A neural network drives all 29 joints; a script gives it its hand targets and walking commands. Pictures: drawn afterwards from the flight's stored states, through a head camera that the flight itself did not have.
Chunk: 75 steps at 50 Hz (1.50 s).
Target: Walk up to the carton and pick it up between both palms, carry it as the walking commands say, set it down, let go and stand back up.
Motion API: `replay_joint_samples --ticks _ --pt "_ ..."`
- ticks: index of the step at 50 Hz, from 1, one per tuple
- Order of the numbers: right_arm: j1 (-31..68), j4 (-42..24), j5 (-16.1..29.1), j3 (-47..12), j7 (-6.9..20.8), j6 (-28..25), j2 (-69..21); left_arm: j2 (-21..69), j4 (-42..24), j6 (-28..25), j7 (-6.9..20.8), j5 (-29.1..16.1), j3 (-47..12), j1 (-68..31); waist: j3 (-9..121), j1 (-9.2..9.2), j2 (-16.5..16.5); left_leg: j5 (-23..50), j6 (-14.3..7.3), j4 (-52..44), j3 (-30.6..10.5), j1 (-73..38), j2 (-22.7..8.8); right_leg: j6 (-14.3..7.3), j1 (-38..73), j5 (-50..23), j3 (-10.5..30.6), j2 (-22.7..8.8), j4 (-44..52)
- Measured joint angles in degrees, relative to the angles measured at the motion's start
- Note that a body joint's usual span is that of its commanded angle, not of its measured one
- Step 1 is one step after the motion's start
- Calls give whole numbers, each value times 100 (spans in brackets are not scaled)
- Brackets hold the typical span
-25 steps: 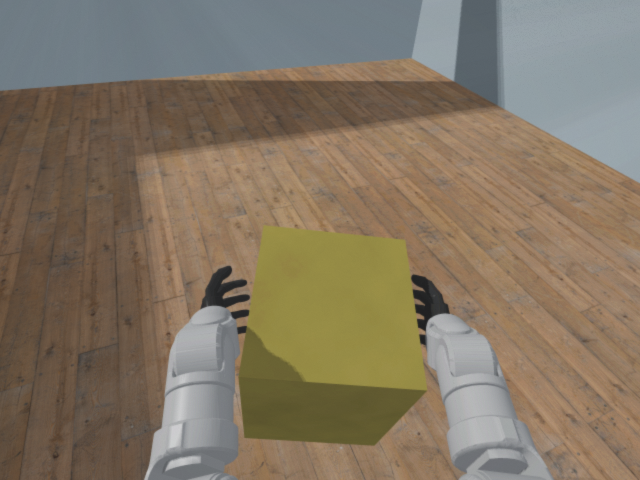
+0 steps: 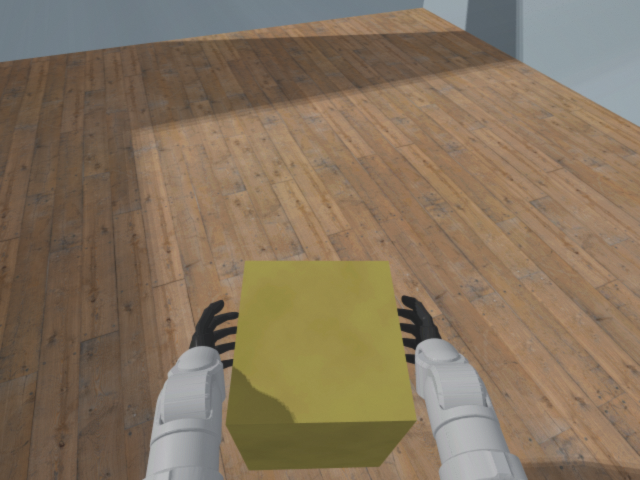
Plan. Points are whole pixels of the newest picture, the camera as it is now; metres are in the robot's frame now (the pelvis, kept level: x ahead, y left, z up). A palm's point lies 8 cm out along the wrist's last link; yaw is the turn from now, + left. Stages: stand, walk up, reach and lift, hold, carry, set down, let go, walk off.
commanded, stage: set down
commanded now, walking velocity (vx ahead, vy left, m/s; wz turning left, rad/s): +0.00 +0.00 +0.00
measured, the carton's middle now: (316, 369) +0.29 +0.06 -0.07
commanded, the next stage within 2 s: none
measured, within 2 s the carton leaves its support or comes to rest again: neither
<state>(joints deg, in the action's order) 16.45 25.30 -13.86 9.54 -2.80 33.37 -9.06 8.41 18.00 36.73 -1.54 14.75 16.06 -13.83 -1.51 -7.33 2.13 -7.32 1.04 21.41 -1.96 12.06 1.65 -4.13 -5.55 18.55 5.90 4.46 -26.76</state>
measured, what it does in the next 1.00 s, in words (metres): lowers itself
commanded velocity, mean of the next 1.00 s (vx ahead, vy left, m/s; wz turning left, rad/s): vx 0.00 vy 0.00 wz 0.00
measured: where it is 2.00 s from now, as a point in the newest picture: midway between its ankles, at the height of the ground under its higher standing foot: outside the picture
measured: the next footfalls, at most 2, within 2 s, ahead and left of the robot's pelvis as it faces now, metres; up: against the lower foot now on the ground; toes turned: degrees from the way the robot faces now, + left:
none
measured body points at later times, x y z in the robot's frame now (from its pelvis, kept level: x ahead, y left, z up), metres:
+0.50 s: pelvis -0.04 +0.02 -0.03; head +0.09 +0.04 +0.40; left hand +0.28 +0.21 -0.10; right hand +0.31 -0.08 -0.10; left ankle +0.05 +0.14 -0.74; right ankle -0.05 -0.08 -0.74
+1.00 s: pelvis -0.08 +0.04 -0.11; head +0.11 +0.08 +0.30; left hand +0.31 +0.20 -0.18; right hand +0.35 -0.09 -0.17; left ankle +0.05 +0.14 -0.74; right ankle -0.05 -0.08 -0.74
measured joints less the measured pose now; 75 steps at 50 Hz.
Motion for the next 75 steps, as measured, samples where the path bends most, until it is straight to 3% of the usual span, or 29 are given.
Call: replay_joint_samples --ticks 3,13,21,25,28,38,44,48,54,63,68,75 --pt "109 167 1 0 -24 -248 -31 -7 -40 -200 14 -19 91 40 -6 -23 36 -12 39 78 -84 256 -14 -34 -226 8 -63 32 -43" --pt "256 597 -183 153 -65 -1261 -77 11 380 -1197 86 109 303 -48 51 223 -81 -69 64 565 -265 1411 -61 -15 -1290 -14 -148 153 -356" --pt "436 809 -35 509 -118 -2155 -113 98 848 -2181 184 222 632 -424 188 117 86 -148 79 1175 -319 2627 -49 115 -2622 41 74 264 -1076" --pt "744 991 71 658 -119 -2434 -86 49 930 -2379 152 232 679 -699 164 100 145 -224 47 1685 -315 3315 -19 188 -3297 142 56 294 -1577" --pt "1100 1168 114 752 -87 -2553 -2 -15 936 -2402 36 50 658 -943 88 192 134 -248 26 2047 -380 3789 52 244 -3742 219 -32 275 -1940" --pt "2156 1618 184 1334 272 -2517 359 122 886 -2136 -430 -73 720 -1789 188 433 212 -357 -33 3065 -418 5133 263 425 -5066 464 -106 224 -3032" --pt "2668 1829 65 1728 511 -2204 520 328 967 -1964 -494 309 1013 -2184 304 528 240 -532 -35 3617 -455 5668 328 464 -5587 631 -111 284 -3554" --pt "2920 2039 45 1814 531 -2113 577 336 917 -1782 -508 394 1098 -2315 322 528 229 -624 -22 3881 -472 5984 342 463 -5920 707 -100 342 -3813" --pt "2868 1826 123 1645 422 -2081 492 274 826 -1837 -414 315 1140 -2284 578 435 211 -794 35 4220 -446 6619 316 418 -6586 860 -97 410 -4187" --pt "2460 1150 439 1078 -24 -2152 264 -103 772 -2086 -76 -51 943 -2164 1182 257 253 -1136 135 4813 -415 7679 235 328 -7670 1142 -113 556 -4778" --pt "2414 1308 390 976 -170 -2154 251 -191 1091 -2170 -17 -86 1023 -2172 1301 164 170 -1298 153 5083 -411 7973 292 296 -7950 1341 -143 531 -5072" --pt "2542 1287 580 639 -342 -2228 363 -376 1240 -2434 -58 -490 951 -2237 1314 159 36 -1415 158 5463 -418 8475 332 319 -8429 1482 -182 547 -5444"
